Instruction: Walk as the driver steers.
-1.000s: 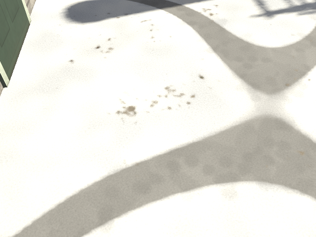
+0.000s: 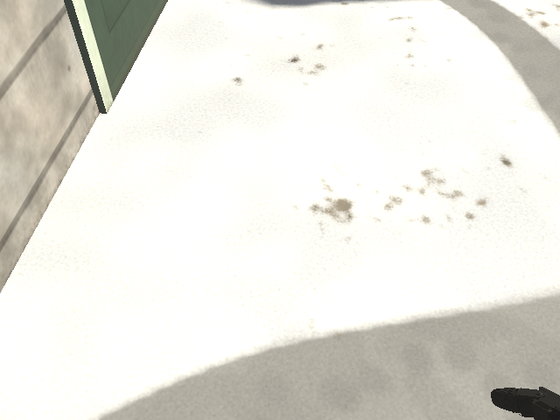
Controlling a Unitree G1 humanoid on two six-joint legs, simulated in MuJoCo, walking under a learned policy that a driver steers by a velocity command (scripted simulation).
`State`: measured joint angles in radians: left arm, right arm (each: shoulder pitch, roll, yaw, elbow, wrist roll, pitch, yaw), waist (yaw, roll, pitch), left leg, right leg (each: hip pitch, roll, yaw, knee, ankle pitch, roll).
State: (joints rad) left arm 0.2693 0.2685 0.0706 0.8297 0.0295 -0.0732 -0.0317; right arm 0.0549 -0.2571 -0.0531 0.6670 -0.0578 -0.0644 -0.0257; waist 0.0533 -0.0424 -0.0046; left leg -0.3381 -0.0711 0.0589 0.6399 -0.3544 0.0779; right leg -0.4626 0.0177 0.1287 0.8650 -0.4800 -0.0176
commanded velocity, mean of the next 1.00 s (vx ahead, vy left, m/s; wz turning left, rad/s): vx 0.00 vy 0.00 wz -0.15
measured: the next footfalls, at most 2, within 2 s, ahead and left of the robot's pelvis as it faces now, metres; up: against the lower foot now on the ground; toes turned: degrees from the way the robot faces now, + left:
right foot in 0.56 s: -0.01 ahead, -0.17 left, +0.00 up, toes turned -22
left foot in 1.10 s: +0.03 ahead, +0.07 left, +0.00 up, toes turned +3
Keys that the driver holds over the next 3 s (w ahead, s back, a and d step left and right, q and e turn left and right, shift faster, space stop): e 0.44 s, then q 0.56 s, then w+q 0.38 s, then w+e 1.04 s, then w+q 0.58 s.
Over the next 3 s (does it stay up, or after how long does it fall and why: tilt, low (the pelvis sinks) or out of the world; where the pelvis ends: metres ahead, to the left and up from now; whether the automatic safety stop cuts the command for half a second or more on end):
stays up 0.91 -0.12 -0.17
